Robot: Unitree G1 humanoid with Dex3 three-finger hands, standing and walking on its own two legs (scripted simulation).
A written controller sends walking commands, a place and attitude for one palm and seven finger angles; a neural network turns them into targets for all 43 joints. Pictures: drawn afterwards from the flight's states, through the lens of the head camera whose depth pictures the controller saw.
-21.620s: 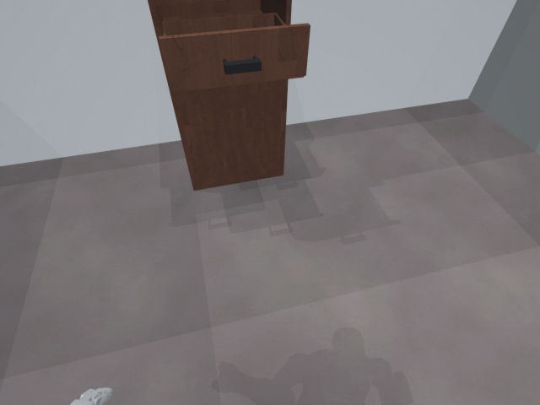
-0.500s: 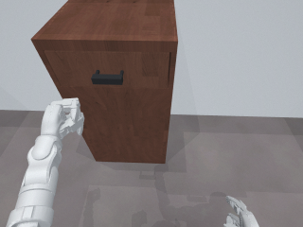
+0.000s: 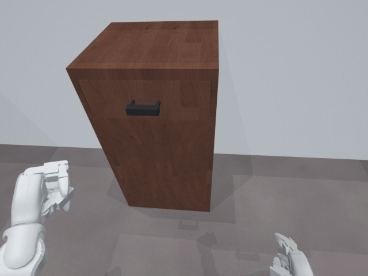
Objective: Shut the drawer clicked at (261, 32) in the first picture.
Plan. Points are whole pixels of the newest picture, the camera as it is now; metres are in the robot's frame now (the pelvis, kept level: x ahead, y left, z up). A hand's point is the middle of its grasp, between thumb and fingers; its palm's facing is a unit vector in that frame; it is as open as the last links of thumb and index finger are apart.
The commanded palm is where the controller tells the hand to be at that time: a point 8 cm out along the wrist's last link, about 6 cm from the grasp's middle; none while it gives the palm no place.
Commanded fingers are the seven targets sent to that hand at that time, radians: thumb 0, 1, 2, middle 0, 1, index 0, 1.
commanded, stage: draw the hand back to the body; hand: left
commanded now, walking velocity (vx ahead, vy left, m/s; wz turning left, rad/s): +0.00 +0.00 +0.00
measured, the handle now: (144, 106) +0.63 +0.21 +0.02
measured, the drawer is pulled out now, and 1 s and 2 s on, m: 0.00 0.00 0.00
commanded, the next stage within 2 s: step back with the hand held close in 0.32 s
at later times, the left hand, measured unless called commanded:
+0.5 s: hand (51, 203) +0.19 +0.24 +0.15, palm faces +0.40 -0.82 -0.41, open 3.3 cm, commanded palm +0.13 +0.28 +0.17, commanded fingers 0.00 0.90 0.90 -1.40 -1.60 -1.40 -1.60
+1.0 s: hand (12, 236) +0.13 +0.28 +0.15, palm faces +0.32 -0.80 -0.51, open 3.3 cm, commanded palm +0.07 +0.31 +0.17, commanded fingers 0.00 0.90 0.90 -1.40 -1.60 -1.40 -1.60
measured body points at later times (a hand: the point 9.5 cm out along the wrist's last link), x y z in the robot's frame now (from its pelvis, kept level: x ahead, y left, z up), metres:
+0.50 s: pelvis +0.00 +0.00 +0.00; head -0.01 -0.03 +0.45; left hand +0.16 +0.28 +0.18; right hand +0.20 -0.22 -0.09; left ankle +0.00 +0.12 -0.74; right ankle -0.02 -0.11 -0.74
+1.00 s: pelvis -0.06 +0.03 +0.00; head -0.04 +0.03 +0.44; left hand +0.11 +0.32 +0.18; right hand +0.13 -0.21 -0.08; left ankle +0.00 +0.12 -0.74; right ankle -0.02 -0.11 -0.74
